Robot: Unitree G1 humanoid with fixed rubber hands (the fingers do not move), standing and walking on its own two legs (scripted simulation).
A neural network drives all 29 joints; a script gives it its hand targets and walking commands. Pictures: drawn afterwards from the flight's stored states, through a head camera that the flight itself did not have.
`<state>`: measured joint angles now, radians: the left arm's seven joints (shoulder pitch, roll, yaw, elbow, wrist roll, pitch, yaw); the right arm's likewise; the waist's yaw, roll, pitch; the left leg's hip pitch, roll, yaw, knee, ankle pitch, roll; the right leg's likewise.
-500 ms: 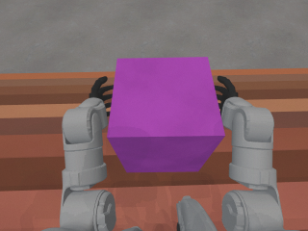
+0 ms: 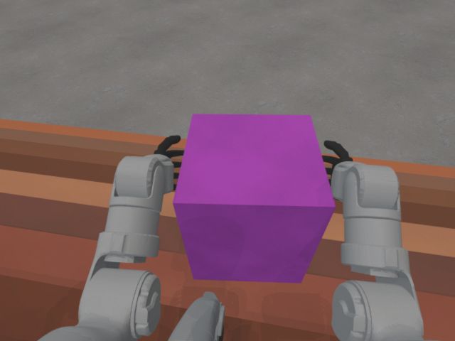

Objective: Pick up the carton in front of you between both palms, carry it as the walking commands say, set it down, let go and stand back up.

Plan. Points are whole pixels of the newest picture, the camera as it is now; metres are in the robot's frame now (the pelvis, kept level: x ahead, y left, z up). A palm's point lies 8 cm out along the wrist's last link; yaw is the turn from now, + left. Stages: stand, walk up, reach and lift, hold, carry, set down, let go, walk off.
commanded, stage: carry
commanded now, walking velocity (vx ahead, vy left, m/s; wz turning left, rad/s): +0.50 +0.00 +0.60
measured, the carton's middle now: (248, 201) +0.36 +0.03 +0.03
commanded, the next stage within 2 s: none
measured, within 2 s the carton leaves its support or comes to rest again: neither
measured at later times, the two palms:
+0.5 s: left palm (210, 118) +0.74 +0.18 -0.11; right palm (305, 109) +0.80 -0.12 -0.10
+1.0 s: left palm (205, 99) +1.08 +0.27 -0.30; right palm (272, 98) +1.13 -0.03 -0.31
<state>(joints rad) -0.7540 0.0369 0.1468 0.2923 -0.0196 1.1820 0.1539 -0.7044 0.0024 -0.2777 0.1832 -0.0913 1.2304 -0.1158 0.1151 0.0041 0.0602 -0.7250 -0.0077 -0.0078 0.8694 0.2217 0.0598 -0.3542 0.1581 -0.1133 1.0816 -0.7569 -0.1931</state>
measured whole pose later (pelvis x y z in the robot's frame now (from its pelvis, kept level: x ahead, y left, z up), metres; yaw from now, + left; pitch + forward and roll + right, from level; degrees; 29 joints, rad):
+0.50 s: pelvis +0.42 -0.03 -0.22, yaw +11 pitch +3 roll +0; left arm -0.56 -0.05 0.22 0.13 0.11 1.03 0.12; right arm -0.67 -0.05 -0.13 0.29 0.05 1.01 -0.16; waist -0.05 0.02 -0.05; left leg -0.44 -0.13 -0.08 1.69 -0.72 0.07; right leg -0.50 0.04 -0.02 0.66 0.08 -0.10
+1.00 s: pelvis +0.76 +0.04 -0.42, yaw +13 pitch +1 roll +0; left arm -0.67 0.04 0.16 0.30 -0.03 1.06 0.14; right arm -0.60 0.01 -0.18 0.20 -0.07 1.09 -0.14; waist 0.00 0.00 -0.02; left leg -0.50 -0.09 0.08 0.85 -0.38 0.12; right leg -0.55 0.04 0.06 1.57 -0.50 -0.03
